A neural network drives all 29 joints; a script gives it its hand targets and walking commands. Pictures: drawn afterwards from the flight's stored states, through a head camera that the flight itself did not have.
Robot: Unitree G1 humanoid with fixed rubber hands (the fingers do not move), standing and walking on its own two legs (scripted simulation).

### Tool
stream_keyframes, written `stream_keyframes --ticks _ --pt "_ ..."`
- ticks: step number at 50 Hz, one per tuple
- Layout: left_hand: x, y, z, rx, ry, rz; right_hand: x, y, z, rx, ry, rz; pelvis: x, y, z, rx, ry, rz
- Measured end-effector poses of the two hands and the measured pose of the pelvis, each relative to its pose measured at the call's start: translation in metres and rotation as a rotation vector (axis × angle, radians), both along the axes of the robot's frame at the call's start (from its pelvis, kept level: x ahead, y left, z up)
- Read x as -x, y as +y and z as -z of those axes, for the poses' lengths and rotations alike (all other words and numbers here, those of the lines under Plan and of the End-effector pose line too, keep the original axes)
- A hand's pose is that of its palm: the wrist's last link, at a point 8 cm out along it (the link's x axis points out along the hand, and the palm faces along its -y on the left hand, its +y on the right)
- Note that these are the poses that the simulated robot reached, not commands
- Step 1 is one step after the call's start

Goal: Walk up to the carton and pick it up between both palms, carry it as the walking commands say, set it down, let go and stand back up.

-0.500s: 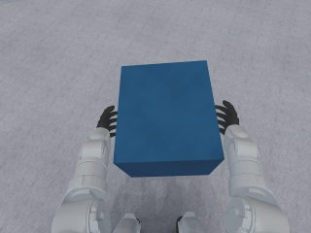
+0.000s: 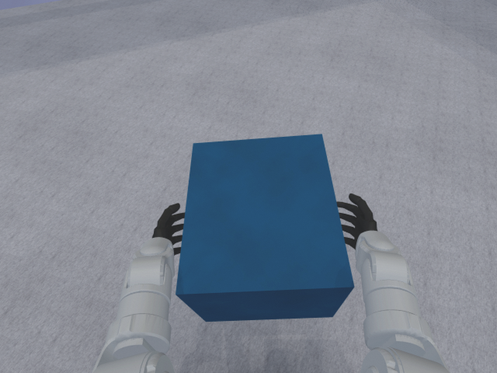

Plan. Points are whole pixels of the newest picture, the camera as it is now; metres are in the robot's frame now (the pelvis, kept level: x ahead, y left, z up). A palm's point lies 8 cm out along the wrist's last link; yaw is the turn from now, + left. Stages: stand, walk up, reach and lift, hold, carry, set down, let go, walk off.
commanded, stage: reach and lift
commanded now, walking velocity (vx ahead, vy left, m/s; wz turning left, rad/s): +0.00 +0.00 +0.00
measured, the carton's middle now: (262, 229) +0.40 -0.01 -0.08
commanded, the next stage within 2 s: hold in 1.70 s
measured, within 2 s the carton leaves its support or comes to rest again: neither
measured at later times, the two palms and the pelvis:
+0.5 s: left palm (147, 239) +0.32 +0.17 +0.05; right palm (377, 231) +0.33 -0.17 +0.06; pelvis +0.01 +0.00 +0.02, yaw +0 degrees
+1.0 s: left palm (141, 239) +0.31 +0.17 +0.08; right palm (385, 232) +0.31 -0.17 +0.09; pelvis +0.01 +0.00 +0.03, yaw +0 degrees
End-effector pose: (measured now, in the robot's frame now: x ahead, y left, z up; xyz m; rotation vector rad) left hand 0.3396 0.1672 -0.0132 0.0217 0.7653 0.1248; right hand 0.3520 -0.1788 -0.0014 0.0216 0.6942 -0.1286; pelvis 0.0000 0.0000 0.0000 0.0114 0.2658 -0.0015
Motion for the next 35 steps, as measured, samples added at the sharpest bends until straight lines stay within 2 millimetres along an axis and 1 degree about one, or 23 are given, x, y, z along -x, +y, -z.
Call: stream_keyframes --ticks 10,17,35 --pt "0.010 0.003 -0.029 0.016 -0.021 -0.012 0.011 0.002 -0.030 -0.006 -0.019 -0.001 -0.003 0.002 -0.013 0.004 -0.115 0.001" --pt "0.016 0.006 -0.047 0.023 -0.038 -0.023 0.018 0.005 -0.047 -0.005 -0.032 -0.007 -0.007 0.003 -0.020 0.008 -0.190 0.003" --pt "0.028 0.006 -0.087 0.015 -0.088 -0.021 0.031 0.006 -0.086 0.017 -0.074 -0.012 -0.013 0.003 -0.026 0.012 -0.343 0.004"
